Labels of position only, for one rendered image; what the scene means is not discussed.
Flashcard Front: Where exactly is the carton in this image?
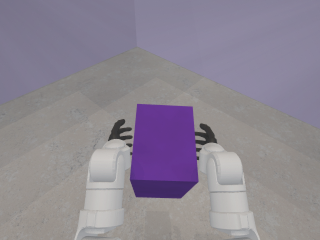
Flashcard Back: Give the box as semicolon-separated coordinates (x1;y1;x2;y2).
130;104;199;199

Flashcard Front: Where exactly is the robot right forearm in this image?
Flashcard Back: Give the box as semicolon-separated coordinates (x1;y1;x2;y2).
198;142;260;240

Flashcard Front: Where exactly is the left robot hand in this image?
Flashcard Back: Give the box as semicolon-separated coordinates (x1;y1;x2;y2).
108;119;133;155

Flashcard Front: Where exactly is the right robot hand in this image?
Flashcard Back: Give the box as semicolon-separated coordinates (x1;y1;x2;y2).
195;123;217;160

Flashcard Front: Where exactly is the robot left forearm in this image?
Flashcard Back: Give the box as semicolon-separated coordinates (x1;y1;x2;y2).
74;139;131;240

